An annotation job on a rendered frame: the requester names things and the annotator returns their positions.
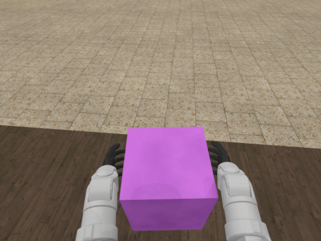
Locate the left robot hand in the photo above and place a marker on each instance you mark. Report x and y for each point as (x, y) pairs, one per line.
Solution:
(110, 157)

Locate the carton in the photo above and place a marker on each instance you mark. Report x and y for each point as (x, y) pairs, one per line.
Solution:
(167, 180)

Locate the left robot forearm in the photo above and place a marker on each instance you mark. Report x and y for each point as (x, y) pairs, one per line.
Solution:
(100, 207)

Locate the right robot hand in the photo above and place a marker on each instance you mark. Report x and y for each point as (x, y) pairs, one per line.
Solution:
(222, 155)

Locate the right robot forearm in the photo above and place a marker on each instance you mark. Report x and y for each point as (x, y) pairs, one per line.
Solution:
(243, 221)

